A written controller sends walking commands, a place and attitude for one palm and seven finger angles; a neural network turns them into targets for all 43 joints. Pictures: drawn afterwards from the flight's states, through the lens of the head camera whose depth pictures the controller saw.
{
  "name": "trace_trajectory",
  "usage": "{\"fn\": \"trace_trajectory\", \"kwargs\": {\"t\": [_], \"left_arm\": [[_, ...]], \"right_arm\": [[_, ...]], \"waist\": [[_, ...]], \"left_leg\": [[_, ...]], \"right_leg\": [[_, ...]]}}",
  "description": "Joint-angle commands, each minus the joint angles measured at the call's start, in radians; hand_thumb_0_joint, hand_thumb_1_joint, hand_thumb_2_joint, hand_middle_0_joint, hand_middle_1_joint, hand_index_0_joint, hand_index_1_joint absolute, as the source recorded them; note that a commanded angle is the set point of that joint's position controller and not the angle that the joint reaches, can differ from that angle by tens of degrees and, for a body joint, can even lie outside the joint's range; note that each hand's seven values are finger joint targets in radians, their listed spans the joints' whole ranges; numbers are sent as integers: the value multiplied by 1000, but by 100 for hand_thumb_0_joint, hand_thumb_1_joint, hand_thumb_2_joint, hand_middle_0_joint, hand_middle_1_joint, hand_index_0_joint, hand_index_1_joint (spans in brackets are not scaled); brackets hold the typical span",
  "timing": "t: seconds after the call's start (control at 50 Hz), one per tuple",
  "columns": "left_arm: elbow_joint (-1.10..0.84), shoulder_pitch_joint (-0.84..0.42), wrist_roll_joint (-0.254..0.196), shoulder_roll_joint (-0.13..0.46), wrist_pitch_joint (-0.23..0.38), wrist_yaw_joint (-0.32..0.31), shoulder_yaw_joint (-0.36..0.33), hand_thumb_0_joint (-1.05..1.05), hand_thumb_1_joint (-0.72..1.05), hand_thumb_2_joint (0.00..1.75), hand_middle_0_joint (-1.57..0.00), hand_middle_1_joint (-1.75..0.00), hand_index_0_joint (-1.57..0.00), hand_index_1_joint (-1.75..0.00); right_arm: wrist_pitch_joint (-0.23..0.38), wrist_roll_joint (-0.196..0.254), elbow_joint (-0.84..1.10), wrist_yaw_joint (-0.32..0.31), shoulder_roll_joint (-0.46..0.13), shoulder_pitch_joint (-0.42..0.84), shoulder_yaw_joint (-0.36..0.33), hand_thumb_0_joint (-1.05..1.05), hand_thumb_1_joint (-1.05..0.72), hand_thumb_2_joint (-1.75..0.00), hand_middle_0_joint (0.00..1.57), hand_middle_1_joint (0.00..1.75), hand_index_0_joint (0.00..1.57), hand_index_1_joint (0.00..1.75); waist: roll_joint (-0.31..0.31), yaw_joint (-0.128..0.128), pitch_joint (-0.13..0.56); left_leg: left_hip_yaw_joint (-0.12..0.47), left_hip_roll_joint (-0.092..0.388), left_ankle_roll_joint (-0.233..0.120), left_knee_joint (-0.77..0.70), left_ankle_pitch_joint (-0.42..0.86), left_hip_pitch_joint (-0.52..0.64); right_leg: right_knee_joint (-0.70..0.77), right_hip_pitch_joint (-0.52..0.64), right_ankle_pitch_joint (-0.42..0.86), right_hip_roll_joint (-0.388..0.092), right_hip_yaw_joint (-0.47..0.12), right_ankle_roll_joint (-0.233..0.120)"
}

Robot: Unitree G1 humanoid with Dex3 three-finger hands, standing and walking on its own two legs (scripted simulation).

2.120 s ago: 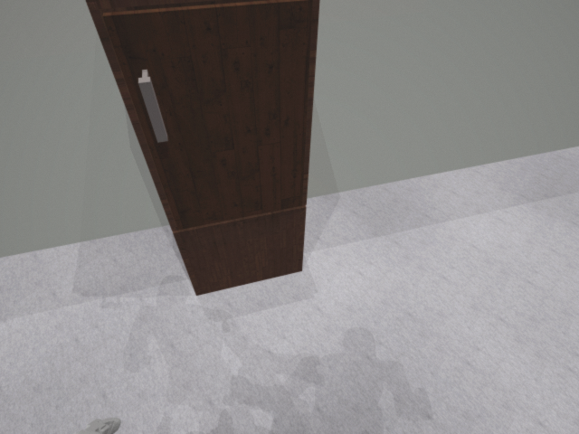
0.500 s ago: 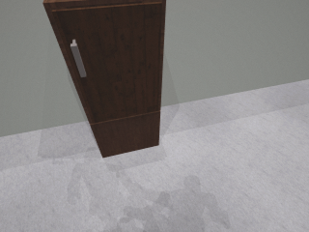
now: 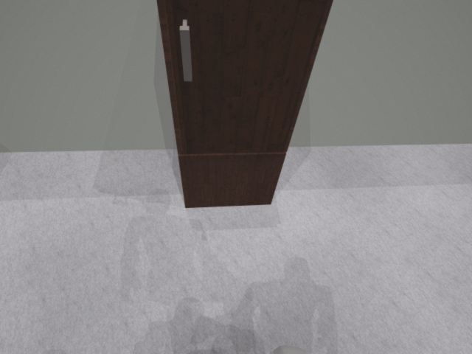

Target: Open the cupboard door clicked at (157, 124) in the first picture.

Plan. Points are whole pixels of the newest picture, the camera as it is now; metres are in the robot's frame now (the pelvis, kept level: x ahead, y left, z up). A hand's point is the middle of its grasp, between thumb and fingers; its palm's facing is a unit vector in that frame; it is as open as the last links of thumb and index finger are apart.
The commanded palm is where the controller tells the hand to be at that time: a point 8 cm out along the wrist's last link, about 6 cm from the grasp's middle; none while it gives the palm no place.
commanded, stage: turn to face it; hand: left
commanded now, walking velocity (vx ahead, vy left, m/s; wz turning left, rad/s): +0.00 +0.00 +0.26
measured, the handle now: (186, 51) +0.79 +0.18 +0.08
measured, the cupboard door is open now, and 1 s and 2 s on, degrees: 0 0 0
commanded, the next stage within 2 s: take the last steps up to it in 0.12 s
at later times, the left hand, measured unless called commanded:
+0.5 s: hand out of the picture -0.05 +0.11 -0.15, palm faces +0.16 -0.96 -0.21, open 7.3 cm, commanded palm none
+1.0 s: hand out of the picture +0.04 +0.14 -0.18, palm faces +0.17 -0.98 -0.11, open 7.3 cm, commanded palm none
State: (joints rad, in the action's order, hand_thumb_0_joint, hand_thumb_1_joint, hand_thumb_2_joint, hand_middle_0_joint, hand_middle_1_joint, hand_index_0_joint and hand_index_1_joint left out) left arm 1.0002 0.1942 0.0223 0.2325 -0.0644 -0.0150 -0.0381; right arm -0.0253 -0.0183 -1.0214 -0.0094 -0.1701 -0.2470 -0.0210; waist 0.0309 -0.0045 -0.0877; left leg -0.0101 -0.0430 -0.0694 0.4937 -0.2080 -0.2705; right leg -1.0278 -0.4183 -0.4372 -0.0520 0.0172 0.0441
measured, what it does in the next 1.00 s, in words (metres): walks ahead: right foot, then left foot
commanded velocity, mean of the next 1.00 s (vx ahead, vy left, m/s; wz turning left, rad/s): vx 0.22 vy -0.07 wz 0.03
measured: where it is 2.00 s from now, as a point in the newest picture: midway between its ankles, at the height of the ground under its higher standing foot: outside the picture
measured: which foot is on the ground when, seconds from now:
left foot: down 0.00-0.34, up 0.36-0.84, down 0.86-1.00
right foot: up 0.00-0.32, down 0.34-0.86, up 0.88-1.00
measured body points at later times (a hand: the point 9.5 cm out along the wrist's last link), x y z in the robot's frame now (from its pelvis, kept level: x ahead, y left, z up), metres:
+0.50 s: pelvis +0.00 -0.06 +0.01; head -0.03 -0.08 +0.46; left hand -0.05 +0.16 -0.14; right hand +0.03 -0.29 -0.16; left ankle +0.00 +0.09 -0.66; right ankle -0.03 -0.14 -0.74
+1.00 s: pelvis +0.13 +0.00 +0.00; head +0.14 +0.02 +0.45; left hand +0.03 +0.19 -0.17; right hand +0.23 -0.22 -0.14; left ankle +0.11 +0.09 -0.74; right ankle +0.07 -0.12 -0.65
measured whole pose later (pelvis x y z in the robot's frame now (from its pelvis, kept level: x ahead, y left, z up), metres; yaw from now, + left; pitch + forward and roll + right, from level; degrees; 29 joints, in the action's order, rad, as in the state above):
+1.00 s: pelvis +0.13 +0.00 +0.00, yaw +5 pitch -1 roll +0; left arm 1.16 0.43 0.04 0.13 0.00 0.00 -0.05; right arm 0.09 -0.01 -1.03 -0.05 -0.12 -0.19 -0.06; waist 0.05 0.02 -0.02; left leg -0.17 0.04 -0.03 0.50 -0.29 -0.20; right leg -1.15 -0.40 -0.38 -0.05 0.06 -0.01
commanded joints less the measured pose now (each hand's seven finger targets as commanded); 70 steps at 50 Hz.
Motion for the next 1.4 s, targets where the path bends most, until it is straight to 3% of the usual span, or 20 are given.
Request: {"fn": "trace_trajectory", "kwargs": {"t": [0.0,0.2,0.28,0.3,0.32,0.34,0.36,0.46,0.7,0.74,0.78,0.8,0.84,0.86,0.92,1.02,1.18,1.24,1.28,1.38], "left_arm": [[-49,19,-2,72,26,-6,-26,0,90,90,-20,-30,-20,-30],[-35,51,-9,31,26,-16,-16,0,90,90,-20,-30,-20,-30],[37,229,1,18,45,-8,-9,0,90,90,-20,-30,-20,-30],[50,279,13,58,53,-10,-18,0,90,90,-20,-30,-20,-30],[35,287,26,129,58,-18,-29,0,90,90,-20,-30,-20,-30],[2,222,8,136,56,-21,-20,0,90,90,-20,-30,-20,-30],[-7,171,3,118,71,-26,-25,0,90,90,-20,-30,-20,-30],[23,210,-5,22,118,-9,-4,0,90,90,-20,-30,-20,-30],[151,437,17,-9,136,-17,-10,0,90,90,-20,-30,-20,-30],[166,428,15,-7,131,-16,-10,0,90,90,-20,-30,-20,-30],[165,382,4,-2,129,-12,-14,0,90,90,-20,-30,-20,-30],[166,371,-1,-13,128,-10,-15,0,90,90,-20,-30,-20,-30],[126,382,-11,-82,127,4,1,0,90,90,-20,-30,-20,-30],[95,317,-1,-40,114,0,-5,0,90,90,-20,-30,-20,-30],[97,229,14,-64,94,18,-20,0,90,90,-20,-30,-20,-30],[78,240,15,-96,65,32,-22,0,90,90,-20,-30,-20,-30],[-21,7,4,-28,70,42,-30,0,90,90,-20,-30,-20,-30],[32,183,7,24,96,29,-38,0,90,90,-20,-30,-20,-30],[45,249,-3,180,123,3,-54,0,90,90,-20,-30,-20,-30],[-12,42,-3,108,81,-31,-38,0,90,90,-20,-30,-20,-30]], "right_arm": [[26,2,57,-24,-198,-31,-51,0,-90,-90,20,30,20,30],[9,-6,35,-20,-192,-44,-61,0,-90,-90,20,30,20,30],[9,-7,22,-14,-163,-17,-63,0,-90,-90,20,30,20,30],[7,-3,20,-10,-121,-13,-58,0,-90,-90,20,30,20,30],[7,7,47,-8,-50,-10,-42,0,-90,-90,20,30,20,30],[3,-12,67,-2,-98,33,-56,0,-90,-90,20,30,20,30],[-1,-18,54,8,-112,7,-62,0,-90,-90,20,30,20,30],[6,-17,1,27,-72,-60,-69,0,-90,-90,20,30,20,30],[56,-10,54,21,-13,163,-41,0,-90,-90,20,30,20,30],[66,-4,45,19,1,149,-33,0,-90,-90,20,30,20,30],[79,-4,-8,4,-9,3,-35,0,-90,-90,20,30,20,30],[87,-6,-53,-8,-37,-131,-42,0,-90,-90,20,30,20,30],[91,-9,-107,-30,-217,-339,-76,0,-90,-90,20,30,20,30],[77,1,-94,-35,-223,-315,-77,0,-90,-90,20,30,20,30],[92,-3,-67,-39,-85,-143,-39,0,-90,-90,20,30,20,30],[107,-4,-47,-34,-62,-110,-35,0,-90,-90,20,30,20,30],[83,-18,-48,-25,-134,-123,-58,0,-90,-90,20,30,20,30],[72,-9,-59,-20,-123,-119,-48,0,-90,-90,20,30,20,30],[59,15,-51,-20,-32,-234,-26,0,-90,-90,20,30,20,30],[-4,16,-63,-29,-50,-136,-41,0,-90,-90,20,30,20,30]], "waist": [[-124,-11,136],[-170,-18,117],[-111,40,108],[7,61,83],[279,62,7],[235,51,-110],[226,14,-110],[61,-23,-99],[96,70,-33],[110,59,-30],[75,-14,19],[33,-69,77],[-299,-110,224],[-170,-106,174],[-99,-35,-44],[-153,16,-23],[-191,-17,-66],[-63,76,58],[262,50,292],[119,29,145]], "left_leg": [[288,251,-88,-242,109,151],[369,243,-100,-256,51,84],[291,159,-18,-267,-381,-132],[206,82,26,-110,-409,-243],[58,-36,71,193,-351,-402],[45,7,66,361,-274,-393],[58,36,61,453,-212,-357],[-4,83,88,629,21,-355],[-80,142,77,286,-134,-381],[-114,118,61,188,-136,-262],[-168,62,44,34,-35,-6],[-137,80,29,-39,30,193],[418,519,-127,-184,154,524],[443,560,-174,-229,79,433],[218,437,-106,-284,178,129],[-24,329,-73,-277,300,72],[-30,342,-57,-219,262,80],[-90,245,12,51,265,55],[-74,90,93,445,-394,-57],[30,107,101,638,-338,-118]], "right_leg": [[-6,-77,45,-20,-20,15],[318,100,-5,27,-5,-3],[621,414,90,56,40,-30],[740,476,-27,-29,-68,-57],[921,413,-338,-249,-422,-143],[1008,175,-434,-341,-471,-180],[1039,104,-469,-317,-473,-177],[937,168,-47,-150,-161,-129],[811,451,412,-209,-180,-232],[766,406,513,-193,-147,-217],[621,317,633,-132,-68,-179],[449,240,645,-88,-25,-151],[-49,-154,-84,68,66,-65],[-160,-179,-116,22,-5,-84],[-202,-180,73,-62,-23,-57],[-37,-128,194,-68,28,-22],[353,-5,232,-42,89,-34],[535,303,383,-5,103,-40],[621,494,997,-390,-286,-176],[617,284,1069,-332,-127,-224]]}}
